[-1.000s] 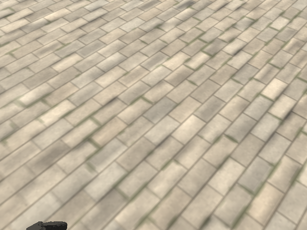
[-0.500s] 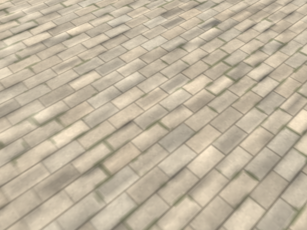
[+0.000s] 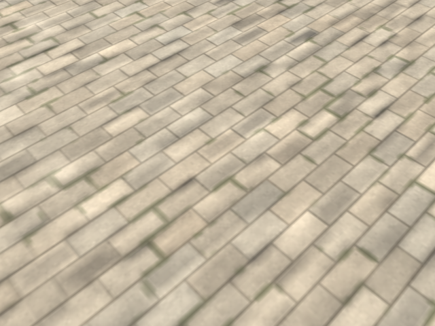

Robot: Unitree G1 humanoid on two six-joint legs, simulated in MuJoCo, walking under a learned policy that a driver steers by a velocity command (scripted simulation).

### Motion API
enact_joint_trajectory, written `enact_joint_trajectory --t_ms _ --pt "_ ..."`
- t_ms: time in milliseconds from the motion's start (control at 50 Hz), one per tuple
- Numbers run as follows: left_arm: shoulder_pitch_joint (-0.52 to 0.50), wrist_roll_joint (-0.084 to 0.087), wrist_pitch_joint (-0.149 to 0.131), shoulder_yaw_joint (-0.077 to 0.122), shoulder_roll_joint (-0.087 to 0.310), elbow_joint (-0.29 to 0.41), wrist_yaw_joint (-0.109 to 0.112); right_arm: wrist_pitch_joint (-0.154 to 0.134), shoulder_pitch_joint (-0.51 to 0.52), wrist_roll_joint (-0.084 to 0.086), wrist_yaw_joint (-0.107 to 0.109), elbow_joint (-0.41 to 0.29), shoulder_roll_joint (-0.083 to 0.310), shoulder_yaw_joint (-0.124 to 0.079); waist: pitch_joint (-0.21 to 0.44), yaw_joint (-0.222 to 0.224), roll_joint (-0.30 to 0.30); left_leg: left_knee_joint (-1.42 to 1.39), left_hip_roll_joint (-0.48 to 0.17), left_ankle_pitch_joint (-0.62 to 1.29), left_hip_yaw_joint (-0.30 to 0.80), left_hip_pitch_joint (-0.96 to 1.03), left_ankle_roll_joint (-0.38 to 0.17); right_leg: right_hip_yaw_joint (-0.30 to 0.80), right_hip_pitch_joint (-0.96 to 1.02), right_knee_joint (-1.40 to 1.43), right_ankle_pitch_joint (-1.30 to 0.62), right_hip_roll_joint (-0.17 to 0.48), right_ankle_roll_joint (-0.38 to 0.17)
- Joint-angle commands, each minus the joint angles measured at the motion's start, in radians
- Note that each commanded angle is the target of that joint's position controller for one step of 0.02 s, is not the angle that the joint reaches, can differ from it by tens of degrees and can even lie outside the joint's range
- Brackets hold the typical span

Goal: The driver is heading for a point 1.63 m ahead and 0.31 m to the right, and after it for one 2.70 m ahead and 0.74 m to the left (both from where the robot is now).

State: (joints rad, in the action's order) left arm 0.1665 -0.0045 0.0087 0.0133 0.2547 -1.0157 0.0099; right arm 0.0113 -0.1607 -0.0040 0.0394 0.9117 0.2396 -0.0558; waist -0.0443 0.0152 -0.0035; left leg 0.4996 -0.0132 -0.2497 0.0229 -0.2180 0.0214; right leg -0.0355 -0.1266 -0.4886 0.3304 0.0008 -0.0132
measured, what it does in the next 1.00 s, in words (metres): stands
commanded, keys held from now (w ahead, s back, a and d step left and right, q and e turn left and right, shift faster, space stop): no key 1.00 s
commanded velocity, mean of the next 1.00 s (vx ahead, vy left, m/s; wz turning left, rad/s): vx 0.00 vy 0.00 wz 0.00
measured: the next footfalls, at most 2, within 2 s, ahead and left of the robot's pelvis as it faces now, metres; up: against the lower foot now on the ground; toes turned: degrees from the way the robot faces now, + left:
left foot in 1.94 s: +0.12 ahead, +0.15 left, +0.00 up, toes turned +3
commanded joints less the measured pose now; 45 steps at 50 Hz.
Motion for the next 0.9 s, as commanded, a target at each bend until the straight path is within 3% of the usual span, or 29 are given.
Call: enact_joint_trajectory --t_ms 20,440,900 --pt "0.012 -0.001 -0.01 0.018 0.111 0.019 0.006 -0.008 0.005 0.0 0.006 -0.015 0.114 -0.024 0.042 -0.003 0.001 -0.046 -0.035 0.291 0.03 0.096 -0.03 0.048 -0.083 0.1 -0.216 0.049 -0.012" --pt "0.099 -0.001 -0.02 0.005 0.078 -0.035 0.014 -0.008 -0.027 0.002 0.014 0.158 0.095 -0.003 0.001 -0.01 0.008 -0.091 -0.027 0.18 0.015 0.059 -0.012 0.059 -0.105 0.158 -0.126 0.044 -0.024" --pt "0.197 0.002 -0.021 0.001 0.043 -0.045 0.016 -0.006 -0.08 0.006 0.018 0.22 0.069 0.015 -0.006 -0.013 0.005 -0.095 -0.028 0.181 0.011 0.04 -0.011 0.055 -0.098 0.156 -0.185 0.037 -0.03"
Velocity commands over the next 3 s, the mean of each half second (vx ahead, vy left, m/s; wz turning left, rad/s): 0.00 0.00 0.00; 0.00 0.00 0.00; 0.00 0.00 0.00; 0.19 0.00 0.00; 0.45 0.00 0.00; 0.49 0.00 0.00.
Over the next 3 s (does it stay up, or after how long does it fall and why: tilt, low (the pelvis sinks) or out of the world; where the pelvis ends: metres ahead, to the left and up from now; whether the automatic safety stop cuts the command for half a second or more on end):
stays up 0.64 0.06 -0.01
